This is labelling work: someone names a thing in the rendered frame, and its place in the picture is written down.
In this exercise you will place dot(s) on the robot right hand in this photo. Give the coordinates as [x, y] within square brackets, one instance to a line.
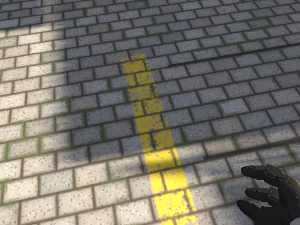
[285, 200]

